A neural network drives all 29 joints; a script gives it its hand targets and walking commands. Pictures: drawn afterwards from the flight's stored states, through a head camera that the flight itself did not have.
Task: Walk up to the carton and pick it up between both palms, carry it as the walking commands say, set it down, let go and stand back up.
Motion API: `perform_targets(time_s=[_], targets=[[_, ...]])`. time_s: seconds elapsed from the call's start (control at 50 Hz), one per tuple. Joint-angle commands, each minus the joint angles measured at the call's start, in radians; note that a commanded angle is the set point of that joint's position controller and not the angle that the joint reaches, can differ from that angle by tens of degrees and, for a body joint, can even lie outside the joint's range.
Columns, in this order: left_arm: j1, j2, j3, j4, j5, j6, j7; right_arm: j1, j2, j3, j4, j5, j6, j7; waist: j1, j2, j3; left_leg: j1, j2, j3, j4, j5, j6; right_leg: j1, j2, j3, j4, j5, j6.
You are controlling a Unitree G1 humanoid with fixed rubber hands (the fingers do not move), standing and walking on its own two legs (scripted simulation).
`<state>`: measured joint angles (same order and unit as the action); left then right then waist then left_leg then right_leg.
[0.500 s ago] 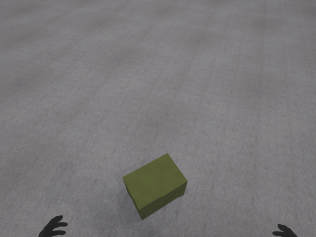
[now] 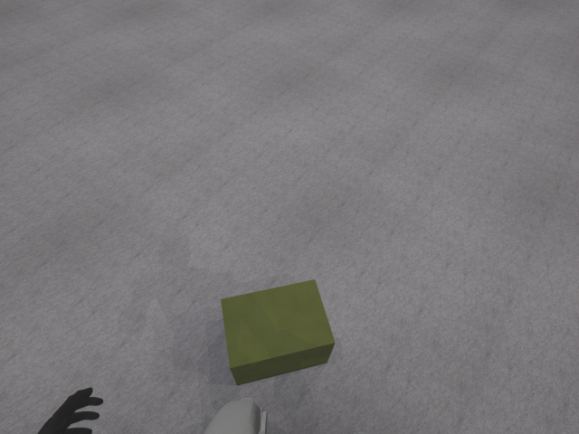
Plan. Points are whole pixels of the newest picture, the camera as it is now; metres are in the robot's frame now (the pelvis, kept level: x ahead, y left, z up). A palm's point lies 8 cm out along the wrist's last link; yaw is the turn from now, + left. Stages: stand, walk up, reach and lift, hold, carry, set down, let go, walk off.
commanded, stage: walk up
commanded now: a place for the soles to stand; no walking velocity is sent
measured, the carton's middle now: (276, 332) +0.46 +0.07 -0.65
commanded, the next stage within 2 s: none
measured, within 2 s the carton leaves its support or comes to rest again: neither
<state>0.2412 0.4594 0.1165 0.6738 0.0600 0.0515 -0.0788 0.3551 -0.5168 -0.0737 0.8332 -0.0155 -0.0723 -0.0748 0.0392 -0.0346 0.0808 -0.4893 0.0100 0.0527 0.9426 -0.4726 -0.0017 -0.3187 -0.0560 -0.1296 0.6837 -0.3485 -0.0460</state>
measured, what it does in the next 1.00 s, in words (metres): steps on the spot, turning left: left foot, then right foot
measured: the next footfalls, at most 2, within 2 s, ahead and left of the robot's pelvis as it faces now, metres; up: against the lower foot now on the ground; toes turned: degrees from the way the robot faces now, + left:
left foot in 0.08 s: +0.09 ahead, +0.07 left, +0.00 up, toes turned +5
right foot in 0.28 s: +0.13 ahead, -0.15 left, +0.00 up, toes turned +22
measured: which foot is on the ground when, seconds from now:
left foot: up 0.00-0.06, down 0.08-0.30, up 0.32-0.52, down 0.54-1.00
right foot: down 0.00-0.08, up 0.10-0.26, down 0.28-1.00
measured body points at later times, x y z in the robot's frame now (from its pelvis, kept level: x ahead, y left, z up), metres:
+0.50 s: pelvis +0.05 -0.08 -0.01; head +0.09 -0.07 +0.44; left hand +0.06 +0.29 -0.07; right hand +0.27 -0.36 -0.10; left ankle +0.02 +0.06 -0.70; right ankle +0.10 -0.19 -0.72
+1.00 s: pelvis +0.05 -0.07 +0.01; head +0.06 -0.05 +0.46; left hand +0.04 +0.30 -0.09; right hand +0.30 -0.32 -0.08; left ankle +0.03 +0.06 -0.72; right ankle +0.10 -0.19 -0.72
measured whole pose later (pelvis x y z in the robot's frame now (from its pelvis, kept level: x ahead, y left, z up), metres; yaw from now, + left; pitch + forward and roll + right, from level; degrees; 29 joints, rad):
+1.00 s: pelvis +0.05 -0.07 +0.01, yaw +21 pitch -1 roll -1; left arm 0.10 0.46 0.03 0.93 0.01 -0.03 0.00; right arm 0.09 -0.45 -0.02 0.94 -0.01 -0.02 0.01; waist 0.02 0.00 0.05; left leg -0.32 -0.03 -0.10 0.64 -0.30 0.00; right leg -0.26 -0.09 -0.14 0.61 -0.31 0.02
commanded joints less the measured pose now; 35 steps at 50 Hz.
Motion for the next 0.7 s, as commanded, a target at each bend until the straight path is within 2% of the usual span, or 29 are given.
perform_targets(time_s=[0.0,0.04,0.06,0.08,0.1,0.12,0.14,0.2,0.22,0.24,0.26,0.28,0.3,0.32,0.34,0.38,0.42,0.44,0.46,0.5,0.52,0.54,0.56,0.58,0.6,0.62,0.64,0.66,0.68], targets=[[-0.044,0.218,0.045,-0.080,-0.018,-0.028,0.019,0.073,-0.137,-0.030,-0.051,0.004,-0.018,0.023,-0.037,-0.091,-0.027,0.135,0.008,-0.033,-0.188,0.061,0.029,-0.051,-0.276,0.263,-0.254,0.033,-0.189],[-0.017,0.177,0.018,-0.075,-0.037,-0.032,0.021,0.087,-0.140,-0.034,-0.061,-0.006,-0.032,0.024,-0.071,-0.019,-0.082,0.346,-0.043,-0.032,-0.365,0.142,0.053,-0.113,-0.239,0.162,-0.075,0.101,-0.112],[0.006,0.136,0.003,-0.078,-0.045,-0.038,0.025,0.097,-0.182,-0.047,-0.080,-0.017,-0.038,0.019,-0.092,0.094,-0.105,0.446,0.046,-0.207,-0.464,0.106,0.088,-0.201,-0.180,0.097,0.098,0.102,-0.038],[0.000,0.115,-0.001,-0.108,-0.055,-0.037,0.023,0.089,-0.289,-0.068,-0.117,-0.025,-0.043,0.013,-0.089,0.297,-0.103,0.478,0.304,-0.691,-0.556,0.152,0.230,-0.396,0.004,0.066,0.291,-0.087,0.045],[-0.019,0.191,0.010,-0.092,-0.044,-0.026,0.039,0.095,-0.265,-0.067,-0.120,-0.008,-0.037,0.013,-0.077,0.149,-0.108,0.417,0.356,-0.704,-0.536,0.228,0.296,-0.360,-0.015,0.179,0.345,-0.260,0.052],[-0.015,0.194,0.009,-0.079,-0.047,-0.027,0.045,0.072,-0.242,-0.059,-0.122,0.001,-0.035,0.010,-0.063,0.119,-0.087,0.384,0.334,-0.630,-0.498,0.333,0.300,-0.335,-0.028,0.195,0.367,-0.237,0.049],[0.001,0.189,0.010,-0.065,-0.048,-0.032,0.051,0.042,-0.222,-0.050,-0.132,0.000,-0.032,0.009,-0.047,0.109,-0.071,0.341,0.299,-0.557,-0.463,0.424,0.283,-0.307,-0.040,0.195,0.337,-0.223,0.046],[0.076,0.163,0.012,-0.019,-0.054,-0.054,0.059,-0.055,-0.189,-0.035,-0.153,-0.001,-0.013,0.026,-0.020,0.190,-0.086,0.166,0.193,-0.353,-0.366,0.705,0.217,-0.070,0.001,0.111,0.170,-0.137,0.033],[0.091,0.148,0.013,-0.007,-0.055,-0.062,0.063,-0.071,-0.183,-0.035,-0.156,-0.001,-0.003,0.034,-0.006,0.197,-0.092,0.117,0.151,-0.299,-0.321,0.710,0.188,0.015,0.027,0.074,0.075,-0.063,0.027],[0.100,0.150,0.017,0.001,-0.052,-0.073,0.069,-0.084,-0.173,-0.033,-0.165,0.001,0.009,0.041,0.005,0.184,-0.092,0.079,0.110,-0.272,-0.272,0.630,0.146,0.075,0.043,0.054,-0.040,0.060,0.018],[0.086,0.182,0.022,-0.005,-0.037,-0.085,0.075,-0.096,-0.142,-0.028,-0.181,0.004,0.021,0.048,0.000,0.105,-0.079,0.042,0.058,-0.243,-0.191,0.537,0.102,0.080,-0.015,0.141,-0.114,0.102,-0.004],[0.078,0.247,0.029,-0.023,-0.025,-0.101,0.083,-0.094,-0.088,-0.017,-0.199,0.011,0.033,0.053,-0.008,-0.056,-0.078,-0.066,-0.042,-0.171,-0.017,0.362,0.048,0.101,-0.233,0.413,-0.230,0.122,-0.071],[0.056,0.317,0.043,-0.032,-0.032,-0.103,0.082,-0.113,-0.104,-0.029,-0.203,0.010,0.050,0.046,-0.005,-0.149,-0.089,-0.049,-0.091,-0.124,0.161,-0.110,0.021,0.003,-0.428,0.605,-0.302,0.230,-0.218],[0.041,0.305,0.043,-0.023,-0.039,-0.106,0.084,-0.115,-0.149,-0.037,-0.193,0.004,0.062,0.048,-0.016,-0.049,-0.055,-0.058,-0.057,-0.202,0.247,-0.127,0.012,-0.010,-0.409,0.575,-0.268,0.268,-0.245],[0.013,0.277,0.037,-0.023,-0.044,-0.105,0.090,-0.092,-0.142,-0.038,-0.181,0.004,0.063,0.053,-0.032,-0.051,-0.032,-0.069,-0.039,-0.195,0.266,-0.100,0.008,-0.014,-0.374,0.492,-0.236,0.275,-0.235],[0.007,0.257,0.029,-0.015,-0.038,-0.104,0.095,-0.070,-0.126,-0.034,-0.162,0.002,0.056,0.064,-0.027,-0.128,-0.021,-0.084,-0.010,-0.161,0.117,-0.063,0.011,0.043,-0.278,0.338,-0.188,0.304,-0.175],[0.036,0.253,0.023,-0.017,-0.030,-0.104,0.092,-0.096,-0.112,-0.034,-0.148,0.003,0.052,0.078,0.004,-0.159,-0.057,-0.038,-0.028,-0.095,0.006,-0.070,0.009,0.087,-0.258,0.282,-0.149,0.396,-0.172],[0.034,0.254,0.021,-0.021,-0.030,-0.102,0.090,-0.108,-0.103,-0.033,-0.146,0.005,0.051,0.079,0.007,-0.169,-0.077,0.000,-0.031,-0.065,-0.042,-0.057,0.012,0.093,-0.257,0.263,-0.131,0.428,-0.169],[0.024,0.255,0.019,-0.023,-0.033,-0.099,0.088,-0.104,-0.094,-0.031,-0.139,0.006,0.050,0.079,-0.002,-0.177,-0.093,0.049,-0.038,-0.039,-0.109,-0.026,0.020,0.083,-0.251,0.241,-0.109,0.436,-0.157],[0.004,0.236,0.005,-0.026,-0.045,-0.089,0.084,-0.069,-0.095,-0.034,-0.116,-0.003,0.042,0.076,-0.036,-0.158,-0.111,0.204,-0.063,-0.005,-0.315,0.122,0.044,0.004,-0.212,0.178,-0.035,0.315,-0.095],[0.019,0.203,-0.009,-0.025,-0.049,-0.086,0.083,-0.071,-0.123,-0.043,-0.112,-0.013,0.035,0.073,-0.042,-0.106,-0.116,0.274,-0.040,-0.061,-0.355,0.184,0.065,-0.055,-0.199,0.157,0.009,0.253,-0.054],[0.021,0.158,-0.023,-0.037,-0.054,-0.088,0.084,-0.100,-0.188,-0.051,-0.130,-0.020,0.029,0.072,-0.036,0.106,-0.137,0.298,0.135,-0.366,-0.373,0.345,0.132,-0.168,-0.114,0.095,0.118,0.094,0.022],[-0.010,0.157,-0.026,-0.022,-0.062,-0.081,0.090,-0.124,-0.200,-0.046,-0.140,-0.009,0.026,0.073,-0.037,0.151,-0.144,0.219,0.241,-0.534,-0.424,0.386,0.238,-0.123,-0.004,0.065,0.162,-0.146,0.051],[-0.032,0.166,-0.027,-0.003,-0.064,-0.079,0.093,-0.138,-0.192,-0.040,-0.126,-0.002,0.024,0.073,-0.037,0.120,-0.135,0.196,0.230,-0.485,-0.421,0.396,0.258,-0.071,0.005,0.083,0.131,-0.189,0.048],[-0.007,0.163,-0.031,0.029,-0.064,-0.088,0.093,-0.186,-0.178,-0.028,-0.118,0.005,0.029,0.069,-0.007,0.103,-0.131,0.153,0.188,-0.414,-0.385,0.398,0.225,0.000,-0.003,0.097,0.044,-0.093,0.040],[0.015,0.173,-0.029,0.057,-0.057,-0.097,0.095,-0.231,-0.151,-0.017,-0.113,0.014,0.038,0.066,0.016,0.079,-0.118,0.108,0.124,-0.328,-0.337,0.365,0.160,0.051,-0.032,0.134,-0.064,-0.031,0.019],[-0.001,0.218,-0.023,0.067,-0.044,-0.108,0.097,-0.238,-0.119,-0.008,-0.101,0.020,0.045,0.069,0.005,0.019,-0.088,0.068,0.043,-0.231,-0.262,0.325,0.091,0.052,-0.124,0.236,-0.170,-0.001,-0.026],[-0.006,0.264,-0.013,0.083,-0.040,-0.115,0.095,-0.220,-0.111,-0.008,-0.080,0.019,0.052,0.071,-0.010,-0.034,-0.084,0.083,-0.017,-0.145,-0.172,0.296,0.048,0.048,-0.218,0.333,-0.222,0.062,-0.089],[-0.025,0.269,-0.014,0.090,-0.044,-0.115,0.093,-0.199,-0.109,-0.008,-0.061,0.016,0.056,0.073,-0.025,-0.032,-0.076,0.105,-0.023,-0.106,-0.172,0.234,0.036,0.038,-0.254,0.324,-0.217,0.139,-0.120]])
